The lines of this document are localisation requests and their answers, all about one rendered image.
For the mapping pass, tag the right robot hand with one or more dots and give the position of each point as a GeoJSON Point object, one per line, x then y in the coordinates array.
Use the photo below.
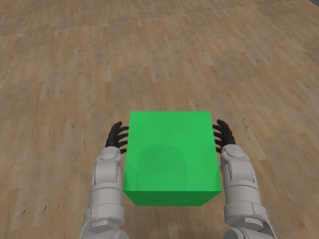
{"type": "Point", "coordinates": [225, 135]}

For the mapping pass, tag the robot right upper arm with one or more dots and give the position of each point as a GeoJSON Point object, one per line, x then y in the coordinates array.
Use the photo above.
{"type": "Point", "coordinates": [238, 232]}

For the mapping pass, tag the robot left upper arm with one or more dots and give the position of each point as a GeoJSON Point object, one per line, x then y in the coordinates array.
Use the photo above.
{"type": "Point", "coordinates": [110, 234]}

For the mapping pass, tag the robot left forearm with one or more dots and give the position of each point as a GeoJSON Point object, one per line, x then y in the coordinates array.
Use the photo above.
{"type": "Point", "coordinates": [106, 211]}

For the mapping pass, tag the left robot hand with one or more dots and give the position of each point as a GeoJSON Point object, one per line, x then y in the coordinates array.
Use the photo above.
{"type": "Point", "coordinates": [113, 137]}

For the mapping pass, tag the carton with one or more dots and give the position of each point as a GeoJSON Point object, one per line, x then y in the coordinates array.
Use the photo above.
{"type": "Point", "coordinates": [171, 159]}

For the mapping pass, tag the robot right forearm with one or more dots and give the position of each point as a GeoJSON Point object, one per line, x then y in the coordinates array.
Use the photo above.
{"type": "Point", "coordinates": [243, 204]}

